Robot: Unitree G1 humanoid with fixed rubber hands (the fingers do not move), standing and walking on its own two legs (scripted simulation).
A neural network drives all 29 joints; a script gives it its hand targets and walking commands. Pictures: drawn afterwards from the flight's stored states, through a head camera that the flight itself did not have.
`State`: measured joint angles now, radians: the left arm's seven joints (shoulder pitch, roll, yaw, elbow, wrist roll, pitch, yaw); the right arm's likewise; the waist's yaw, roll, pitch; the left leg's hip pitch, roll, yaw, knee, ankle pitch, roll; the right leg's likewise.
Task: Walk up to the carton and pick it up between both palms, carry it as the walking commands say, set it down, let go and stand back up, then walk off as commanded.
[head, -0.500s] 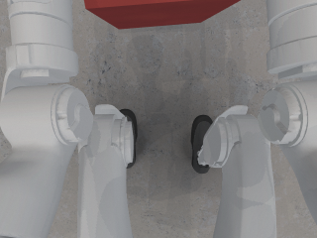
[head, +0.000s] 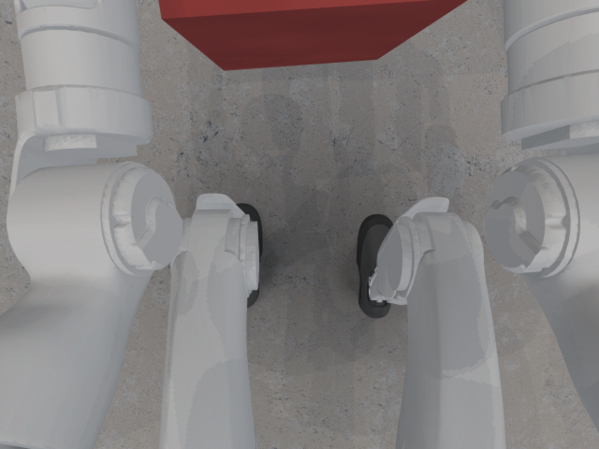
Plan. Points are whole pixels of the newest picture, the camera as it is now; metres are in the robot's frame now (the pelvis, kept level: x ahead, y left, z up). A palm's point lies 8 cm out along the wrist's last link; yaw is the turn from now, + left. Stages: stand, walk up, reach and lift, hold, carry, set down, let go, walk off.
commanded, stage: reach and lift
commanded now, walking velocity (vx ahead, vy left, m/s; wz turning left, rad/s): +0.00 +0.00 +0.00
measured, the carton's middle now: out of the picture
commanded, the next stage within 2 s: none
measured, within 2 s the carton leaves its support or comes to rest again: neither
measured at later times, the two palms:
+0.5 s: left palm out of the picture +0.56 +0.17 +0.00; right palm out of the picture +0.57 -0.12 +0.01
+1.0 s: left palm out of the picture +0.53 +0.18 +0.07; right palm out of the picture +0.55 -0.11 +0.07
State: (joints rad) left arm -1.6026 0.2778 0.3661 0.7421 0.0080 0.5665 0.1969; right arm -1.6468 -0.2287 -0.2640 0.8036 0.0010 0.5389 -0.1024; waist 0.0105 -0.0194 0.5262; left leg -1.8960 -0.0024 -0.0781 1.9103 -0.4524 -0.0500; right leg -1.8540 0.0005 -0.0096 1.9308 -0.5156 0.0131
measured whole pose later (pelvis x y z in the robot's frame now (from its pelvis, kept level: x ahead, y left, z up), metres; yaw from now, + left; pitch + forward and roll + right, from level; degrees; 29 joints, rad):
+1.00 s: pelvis -0.01 +0.00 +0.11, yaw +1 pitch +16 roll -1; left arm -1.38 0.17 0.38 0.63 0.04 0.58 0.20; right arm -1.40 -0.15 -0.30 0.70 -0.06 0.55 -0.06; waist 0.01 -0.02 0.52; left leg -1.44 -0.01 -0.08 1.55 -0.38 -0.05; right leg -1.41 0.00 -0.01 1.57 -0.44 0.01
